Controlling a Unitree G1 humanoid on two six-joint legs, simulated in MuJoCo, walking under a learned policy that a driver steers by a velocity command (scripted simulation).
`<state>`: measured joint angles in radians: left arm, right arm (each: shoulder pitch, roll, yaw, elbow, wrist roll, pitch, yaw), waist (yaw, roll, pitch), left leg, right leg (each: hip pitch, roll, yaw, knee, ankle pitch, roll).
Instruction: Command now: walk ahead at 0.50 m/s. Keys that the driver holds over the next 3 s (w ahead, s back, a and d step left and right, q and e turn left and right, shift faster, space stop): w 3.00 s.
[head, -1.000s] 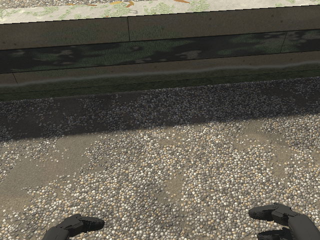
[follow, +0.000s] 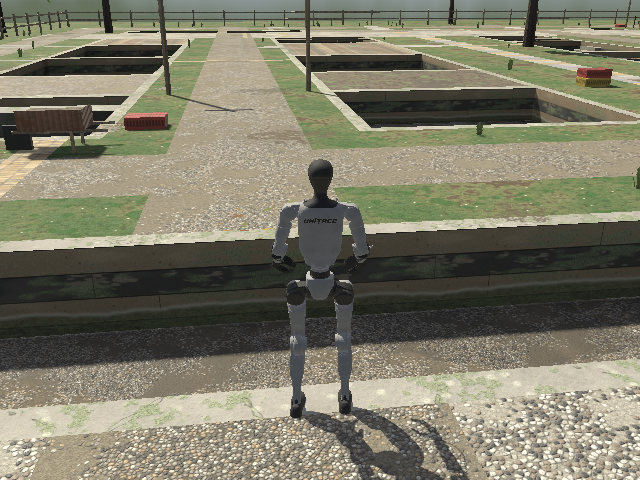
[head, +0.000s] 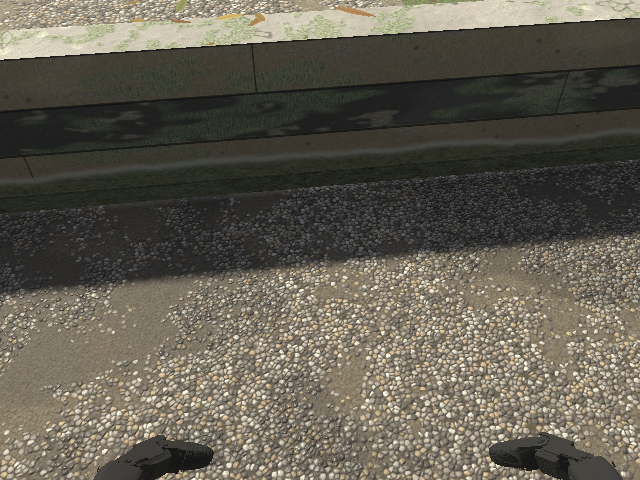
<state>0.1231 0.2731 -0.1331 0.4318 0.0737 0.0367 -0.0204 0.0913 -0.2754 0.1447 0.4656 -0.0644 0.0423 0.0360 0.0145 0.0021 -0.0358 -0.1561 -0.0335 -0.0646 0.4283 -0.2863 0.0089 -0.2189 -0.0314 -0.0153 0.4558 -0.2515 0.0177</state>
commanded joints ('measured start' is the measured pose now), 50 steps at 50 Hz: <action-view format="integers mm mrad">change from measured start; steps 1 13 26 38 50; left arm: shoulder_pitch -104 -99 -87 -55 -76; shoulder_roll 93 90 84 89 79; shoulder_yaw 32 32 30 36 29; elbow -109 -103 -97 -72 -89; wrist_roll -7 -8 -1 2 1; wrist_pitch -17 -15 -13 -13 -12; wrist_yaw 0 2 4 13 9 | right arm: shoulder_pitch -106 -99 -83 -86 -72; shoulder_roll -82 -79 -74 -84 -68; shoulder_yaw -31 -31 -29 -35 -28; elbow -113 -108 -98 -80 -86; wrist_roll -9 -11 -17 -1 -19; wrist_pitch -21 -20 -21 -11 -18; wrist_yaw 3 0 1 -12 -2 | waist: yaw -12 -14 -14 6 -14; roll -4 4 0 -8 0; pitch -54 -49 -73 -81 -69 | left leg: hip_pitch -11 -1 22 15 37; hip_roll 108 106 108 101 107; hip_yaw -110 -108 -112 -122 -115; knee -46 -55 -58 -96 -78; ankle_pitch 309 313 353 257 373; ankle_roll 36 36 39 39 42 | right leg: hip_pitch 36 38 53 94 64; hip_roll -86 -84 -82 -81 -79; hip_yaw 112 116 117 117 120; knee -44 -56 -63 -76 -81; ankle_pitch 283 291 309 247 317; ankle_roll -38 -39 -34 -36 -29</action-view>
